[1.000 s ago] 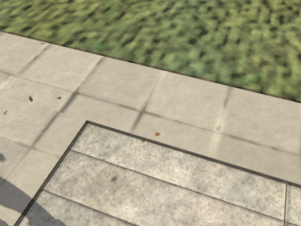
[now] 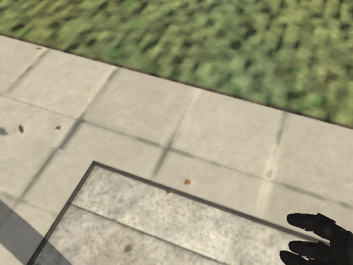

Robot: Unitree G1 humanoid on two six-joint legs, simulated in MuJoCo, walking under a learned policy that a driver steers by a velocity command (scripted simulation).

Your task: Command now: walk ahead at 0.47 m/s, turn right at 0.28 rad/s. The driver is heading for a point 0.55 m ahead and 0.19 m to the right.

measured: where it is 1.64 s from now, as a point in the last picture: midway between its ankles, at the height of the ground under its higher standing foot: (243, 232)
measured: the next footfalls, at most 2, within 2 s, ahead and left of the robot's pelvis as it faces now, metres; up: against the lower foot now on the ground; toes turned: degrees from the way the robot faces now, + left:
right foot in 0.52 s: +0.43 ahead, -0.18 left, +0.00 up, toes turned -20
left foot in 0.98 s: +0.71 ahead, -0.08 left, +0.00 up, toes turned -26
